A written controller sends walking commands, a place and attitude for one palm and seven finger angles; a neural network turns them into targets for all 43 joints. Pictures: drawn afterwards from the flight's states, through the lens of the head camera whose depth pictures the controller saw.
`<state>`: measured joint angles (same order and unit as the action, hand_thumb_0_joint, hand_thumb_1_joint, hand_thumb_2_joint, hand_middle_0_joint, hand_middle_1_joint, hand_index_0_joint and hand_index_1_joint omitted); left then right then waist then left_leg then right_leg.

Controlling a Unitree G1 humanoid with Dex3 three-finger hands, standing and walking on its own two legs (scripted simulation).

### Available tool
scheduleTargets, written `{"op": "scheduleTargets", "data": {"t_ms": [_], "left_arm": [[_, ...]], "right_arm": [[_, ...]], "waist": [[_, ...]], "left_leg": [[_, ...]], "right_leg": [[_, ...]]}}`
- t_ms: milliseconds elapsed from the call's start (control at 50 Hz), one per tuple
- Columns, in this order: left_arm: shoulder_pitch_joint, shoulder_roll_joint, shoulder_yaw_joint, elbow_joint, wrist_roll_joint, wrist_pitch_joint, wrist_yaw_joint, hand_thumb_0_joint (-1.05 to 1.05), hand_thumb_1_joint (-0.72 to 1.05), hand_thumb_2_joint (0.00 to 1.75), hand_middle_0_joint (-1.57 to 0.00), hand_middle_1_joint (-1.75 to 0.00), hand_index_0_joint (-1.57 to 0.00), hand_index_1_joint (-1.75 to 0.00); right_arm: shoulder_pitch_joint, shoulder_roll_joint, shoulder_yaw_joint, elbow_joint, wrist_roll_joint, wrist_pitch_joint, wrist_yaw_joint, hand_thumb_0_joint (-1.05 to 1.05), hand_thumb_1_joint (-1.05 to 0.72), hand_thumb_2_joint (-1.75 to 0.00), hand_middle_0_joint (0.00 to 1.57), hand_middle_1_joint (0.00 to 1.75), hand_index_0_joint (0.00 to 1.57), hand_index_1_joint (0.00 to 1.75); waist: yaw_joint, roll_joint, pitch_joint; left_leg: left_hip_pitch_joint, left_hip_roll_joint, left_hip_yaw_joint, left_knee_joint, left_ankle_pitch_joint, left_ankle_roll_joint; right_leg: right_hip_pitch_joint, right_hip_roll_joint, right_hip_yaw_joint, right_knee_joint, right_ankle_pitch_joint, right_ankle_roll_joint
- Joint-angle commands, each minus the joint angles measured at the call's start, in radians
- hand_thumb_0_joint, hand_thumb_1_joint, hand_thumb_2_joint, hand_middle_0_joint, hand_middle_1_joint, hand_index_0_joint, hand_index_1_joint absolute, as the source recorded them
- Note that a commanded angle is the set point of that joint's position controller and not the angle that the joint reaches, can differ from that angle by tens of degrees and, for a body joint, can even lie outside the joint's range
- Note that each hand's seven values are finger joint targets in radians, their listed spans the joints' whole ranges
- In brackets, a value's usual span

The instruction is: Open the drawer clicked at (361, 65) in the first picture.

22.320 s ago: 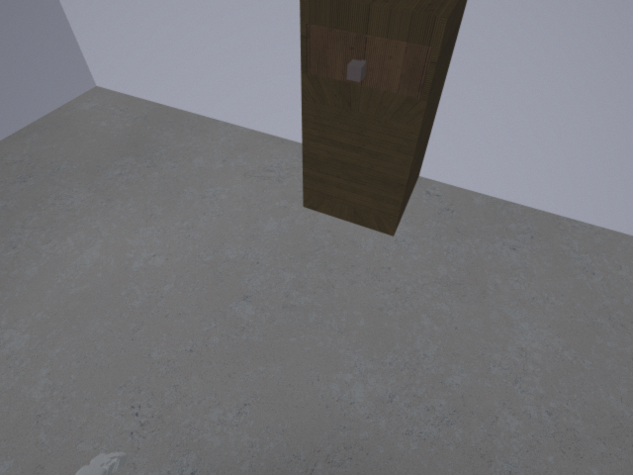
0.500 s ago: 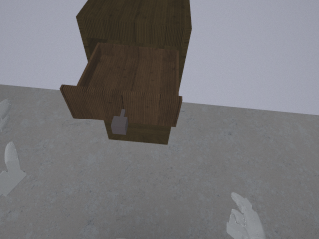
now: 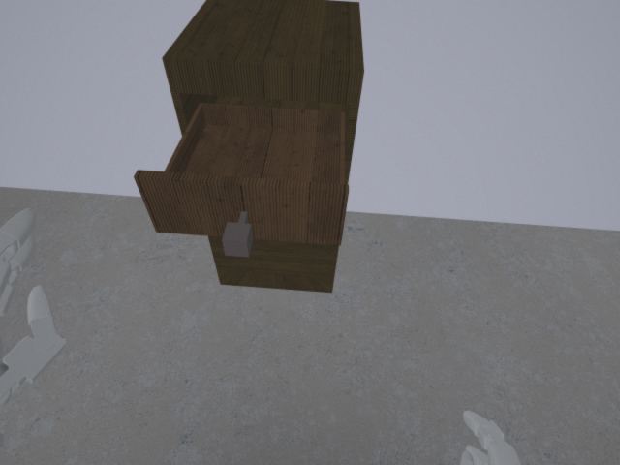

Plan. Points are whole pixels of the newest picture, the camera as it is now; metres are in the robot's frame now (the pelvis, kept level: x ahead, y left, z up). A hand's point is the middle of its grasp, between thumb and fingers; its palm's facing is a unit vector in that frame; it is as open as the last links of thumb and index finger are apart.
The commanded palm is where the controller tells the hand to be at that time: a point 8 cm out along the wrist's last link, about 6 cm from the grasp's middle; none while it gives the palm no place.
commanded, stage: let the arm hang, fingers relaxed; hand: left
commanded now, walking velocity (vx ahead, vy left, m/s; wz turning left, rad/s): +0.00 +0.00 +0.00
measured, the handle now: (240, 230) +0.52 +0.15 -0.05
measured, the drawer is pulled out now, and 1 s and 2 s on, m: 0.30 0.30 0.30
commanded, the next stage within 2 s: look to check the result in 1.20 s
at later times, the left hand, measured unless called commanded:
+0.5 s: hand out of the picture +0.01 +0.18 -0.17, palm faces +0.07 -0.98 -0.20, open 6.9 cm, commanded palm none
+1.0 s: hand out of the picture +0.00 +0.17 -0.16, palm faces +0.04 -0.98 -0.19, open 7.4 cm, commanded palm none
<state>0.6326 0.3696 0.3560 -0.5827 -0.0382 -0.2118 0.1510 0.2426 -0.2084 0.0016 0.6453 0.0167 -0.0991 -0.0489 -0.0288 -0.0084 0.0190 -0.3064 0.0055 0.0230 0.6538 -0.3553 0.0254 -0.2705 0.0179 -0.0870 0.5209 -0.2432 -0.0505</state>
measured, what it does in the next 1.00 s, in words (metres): stands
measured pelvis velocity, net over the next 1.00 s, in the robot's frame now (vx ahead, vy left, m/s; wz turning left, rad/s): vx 0.00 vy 0.00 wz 0.02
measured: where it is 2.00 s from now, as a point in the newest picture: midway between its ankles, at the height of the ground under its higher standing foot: outside the picture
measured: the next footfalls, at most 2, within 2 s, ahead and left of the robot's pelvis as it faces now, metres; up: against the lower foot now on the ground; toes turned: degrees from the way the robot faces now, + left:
none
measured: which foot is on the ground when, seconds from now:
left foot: down 0.00-1.00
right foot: down 0.00-1.00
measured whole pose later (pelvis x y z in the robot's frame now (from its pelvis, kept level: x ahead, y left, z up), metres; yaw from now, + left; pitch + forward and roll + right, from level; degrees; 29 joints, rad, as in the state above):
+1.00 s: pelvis +0.00 +0.00 +0.01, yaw +1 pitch -2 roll +0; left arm 0.25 0.13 0.00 1.13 0.01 0.00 0.03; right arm 0.28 -0.12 0.00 1.14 -0.01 0.01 -0.03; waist -0.01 0.02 0.07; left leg -0.18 -0.01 0.02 0.41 -0.19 0.02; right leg -0.15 0.02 0.03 0.41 -0.22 -0.01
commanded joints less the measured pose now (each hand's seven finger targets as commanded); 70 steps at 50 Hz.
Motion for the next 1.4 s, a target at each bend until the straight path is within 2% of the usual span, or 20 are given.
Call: {"op": "scheduleTargets", "data": {"t_ms": [0,20,60,80,100,120,140,160,180,200,220,240,260,300,360,400,460,740,1080,1380], "left_arm": [[0.013,0.159,0.110,-0.216,-0.001,-0.061,0.026,0.00,0.90,0.90,-0.20,-0.30,-0.20,-0.30],[0.012,0.155,0.102,-0.235,0.000,-0.065,0.027,0.00,0.90,0.90,-0.20,-0.30,-0.20,-0.30],[0.005,0.172,0.116,-0.240,0.003,-0.066,0.027,0.00,0.90,0.90,-0.20,-0.30,-0.20,-0.30],[-0.171,-0.049,-0.249,0.623,0.109,0.127,-0.108,0.00,0.90,0.90,-0.20,-0.30,-0.20,-0.30],[-0.164,-0.074,-0.235,0.655,0.086,0.204,-0.126,0.00,0.90,0.90,-0.20,-0.30,-0.20,-0.30],[-0.196,-0.096,-0.258,0.679,0.077,0.222,-0.126,0.00,0.90,0.90,-0.20,-0.30,-0.20,-0.30],[-0.225,-0.094,-0.264,0.727,0.075,0.219,-0.129,0.00,0.90,0.90,-0.20,-0.30,-0.20,-0.30],[-0.263,-0.096,-0.276,0.789,0.076,0.212,-0.128,0.00,0.90,0.90,-0.20,-0.30,-0.20,-0.30],[-0.260,-0.088,-0.274,0.860,0.076,0.208,-0.129,0.00,0.90,0.90,-0.20,-0.30,-0.20,-0.30],[-0.251,-0.059,-0.270,0.949,0.077,0.207,-0.127,0.00,0.90,0.90,-0.20,-0.30,-0.20,-0.30],[-0.263,-0.017,-0.270,1.031,0.074,0.208,-0.126,0.00,0.90,0.90,-0.20,-0.30,-0.20,-0.30],[-0.313,0.007,-0.281,1.099,0.069,0.216,-0.131,0.00,0.90,0.90,-0.20,-0.30,-0.20,-0.30],[-0.342,0.008,-0.286,1.161,0.065,0.219,-0.129,0.00,0.90,0.90,-0.20,-0.30,-0.20,-0.30],[-0.367,0.002,-0.298,1.291,0.058,0.211,-0.128,0.00,0.90,0.90,-0.20,-0.30,-0.20,-0.30],[-0.366,-0.022,-0.313,1.424,0.050,0.207,-0.127,0.00,0.90,0.90,-0.20,-0.30,-0.20,-0.30],[-0.332,-0.057,-0.303,1.486,0.051,0.207,-0.125,0.00,0.90,0.90,-0.20,-0.30,-0.20,-0.30],[-0.330,-0.069,-0.315,1.559,0.050,0.205,-0.125,0.00,0.90,0.90,-0.20,-0.30,-0.20,-0.30],[-0.284,-0.090,-0.342,1.709,0.045,0.208,-0.115,0.00,0.90,0.90,-0.20,-0.30,-0.20,-0.30],[-0.296,-0.122,-0.329,1.695,0.050,0.204,-0.111,0.00,0.90,0.90,-0.20,-0.30,-0.20,-0.30],[-0.295,-0.119,-0.326,1.703,0.049,0.201,-0.111,0.00,0.90,0.90,-0.20,-0.30,-0.20,-0.30]], "right_arm": [[-0.107,-0.101,-0.036,-0.175,-0.007,-0.061,-0.018,0.00,-0.90,-0.90,0.20,0.30,0.20,0.30],[-0.121,-0.113,-0.038,-0.186,-0.009,-0.066,-0.023,0.00,-0.90,-0.90,0.20,0.30,0.20,0.30],[-0.139,-0.112,-0.034,-0.186,-0.007,-0.067,-0.026,0.00,-0.90,-0.90,0.20,0.30,0.20,0.30],[-0.093,-0.242,-0.093,0.090,-0.031,-0.082,0.069,0.00,-0.90,-0.90,0.20,0.30,0.20,0.30],[-0.007,-0.153,-0.076,0.070,-0.027,-0.014,0.062,0.00,-0.90,-0.90,0.20,0.30,0.20,0.30],[-0.007,-0.152,-0.064,0.052,-0.040,0.007,0.052,0.00,-0.90,-0.90,0.20,0.30,0.20,0.30],[-0.010,-0.150,-0.054,0.043,-0.050,0.018,0.048,0.00,-0.90,-0.90,0.20,0.30,0.20,0.30],[-0.003,-0.140,-0.048,0.042,-0.058,0.027,0.046,0.00,-0.90,-0.90,0.20,0.30,0.20,0.30],[-0.015,-0.152,-0.045,0.047,-0.053,0.037,0.041,0.00,-0.90,-0.90,0.20,0.30,0.20,0.30],[-0.036,-0.148,-0.043,0.063,-0.040,0.046,0.038,0.00,-0.90,-0.90,0.20,0.30,0.20,0.30],[-0.037,-0.126,-0.041,0.083,-0.028,0.053,0.038,0.00,-0.90,-0.90,0.20,0.30,0.20,0.30],[-0.024,-0.116,-0.037,0.103,-0.024,0.066,0.041,0.00,-0.90,-0.90,0.20,0.30,0.20,0.30],[-0.038,-0.096,-0.034,0.117,-0.033,0.083,0.040,0.00,-0.90,-0.90,0.20,0.30,0.20,0.30],[-0.040,-0.088,-0.030,0.173,-0.032,0.096,0.034,0.00,-0.90,-0.90,0.20,0.30,0.20,0.30],[-0.031,-0.085,-0.021,0.251,-0.027,0.094,0.026,0.00,-0.90,-0.90,0.20,0.30,0.20,0.30],[-0.008,-0.059,-0.022,0.285,-0.032,0.095,0.019,0.00,-0.90,-0.90,0.20,0.30,0.20,0.30],[0.021,-0.055,-0.026,0.330,-0.026,0.098,0.014,0.00,-0.90,-0.90,0.20,0.30,0.20,0.30],[0.097,-0.042,-0.020,0.458,-0.023,0.101,0.010,0.00,-0.90,-0.90,0.20,0.30,0.20,0.30],[0.118,-0.001,-0.025,0.470,-0.028,0.094,0.009,0.00,-0.90,-0.90,0.20,0.30,0.20,0.30],[0.115,-0.011,-0.029,0.467,-0.026,0.095,0.008,0.00,-0.90,-0.90,0.20,0.30,0.20,0.30]], "waist": [[-0.002,-0.024,-0.049],[0.008,0.044,-0.037],[0.017,0.156,-0.031],[-0.048,0.190,0.051],[-0.033,0.152,-0.035],[-0.022,0.074,-0.062],[-0.006,-0.001,-0.084],[0.006,-0.105,-0.130],[0.028,-0.136,-0.159],[0.042,-0.139,-0.169],[0.036,-0.127,-0.145],[0.014,-0.014,-0.053],[0.022,-0.026,-0.025],[0.018,-0.084,-0.017],[0.022,0.100,0.002],[0.028,0.139,-0.038],[0.023,0.040,-0.027],[0.022,-0.009,0.061],[0.022,0.035,0.094],[0.018,0.004,0.074]], "left_leg": [[0.080,0.038,-0.026,-0.241,0.079,0.020],[0.084,0.084,-0.083,-0.301,0.132,0.032],[0.050,0.157,-0.182,-0.374,0.095,0.051],[-0.041,0.175,-0.238,-0.225,0.340,0.077],[0.035,0.198,-0.233,-0.241,0.522,0.101],[0.030,0.242,-0.286,-0.235,0.550,0.139],[0.073,0.240,-0.294,-0.210,0.640,0.157],[0.173,0.223,-0.272,-0.167,0.793,0.146],[0.179,0.191,-0.220,-0.121,0.850,0.122],[0.116,0.124,-0.145,-0.092,0.737,0.071],[0.044,0.053,-0.092,-0.096,0.477,0.024],[0.040,0.022,-0.085,-0.150,0.258,0.006],[0.037,0.014,-0.071,-0.151,0.241,0.003],[0.077,0.018,-0.058,-0.163,0.221,-0.002],[0.131,0.053,-0.086,-0.238,0.281,0.003],[0.139,0.064,-0.093,-0.251,0.265,0.010],[0.164,0.075,-0.099,-0.270,0.244,0.012],[0.154,0.084,-0.099,-0.331,0.170,0.014],[0.127,0.084,-0.098,-0.345,0.153,0.013],[0.159,0.086,-0.092,-0.340,0.179,0.012]], "right_leg": [[0.020,-0.188,0.211,-0.175,-0.086,-0.029],[0.027,-0.126,0.164,-0.121,-0.039,0.003],[0.025,-0.067,0.106,-0.049,-0.056,0.038],[-0.149,-0.073,0.038,0.214,0.045,0.040],[-0.153,-0.063,0.087,0.246,-0.148,0.044],[-0.170,-0.042,0.100,0.311,-0.265,0.049],[-0.171,-0.041,0.110,0.298,-0.269,0.050],[-0.156,-0.031,0.100,0.222,-0.190,0.044],[-0.049,-0.046,0.096,0.098,-0.035,0.045],[0.088,-0.067,0.125,0.011,0.239,0.041],[0.154,-0.126,0.205,-0.021,0.398,0.017],[0.068,-0.163,0.222,-0.061,0.291,-0.009],[0.059,-0.135,0.237,-0.079,0.264,-0.007],[0.065,-0.135,0.244,-0.123,0.287,-0.004],[0.061,-0.096,0.220,-0.142,0.190,0.002],[0.103,-0.090,0.206,-0.160,0.158,-0.001],[0.088,-0.087,0.194,-0.185,0.131,-0.003],[0.048,-0.086,0.189,-0.218,0.023,-0.001],[0.029,-0.081,0.183,-0.203,0.027,0.000],[0.033,-0.085,0.189,-0.212,0.042,0.000]]}}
